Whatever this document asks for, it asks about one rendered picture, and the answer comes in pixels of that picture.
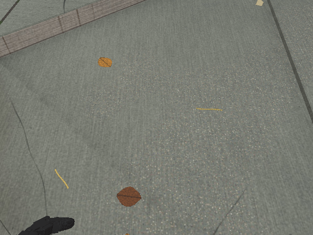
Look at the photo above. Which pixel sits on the robot left hand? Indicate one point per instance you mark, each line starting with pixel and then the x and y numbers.
pixel 49 225

